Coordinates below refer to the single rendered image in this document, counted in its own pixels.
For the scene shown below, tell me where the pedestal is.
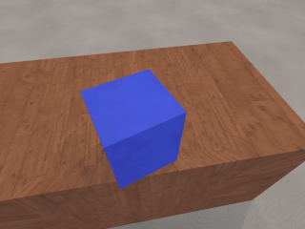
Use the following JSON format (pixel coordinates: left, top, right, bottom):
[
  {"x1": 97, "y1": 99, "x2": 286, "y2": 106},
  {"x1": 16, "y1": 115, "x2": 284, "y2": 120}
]
[{"x1": 0, "y1": 41, "x2": 305, "y2": 229}]

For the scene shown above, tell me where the carton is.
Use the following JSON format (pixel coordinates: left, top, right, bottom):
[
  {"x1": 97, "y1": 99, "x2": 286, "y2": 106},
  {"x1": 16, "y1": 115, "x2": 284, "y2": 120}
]
[{"x1": 80, "y1": 69, "x2": 187, "y2": 189}]

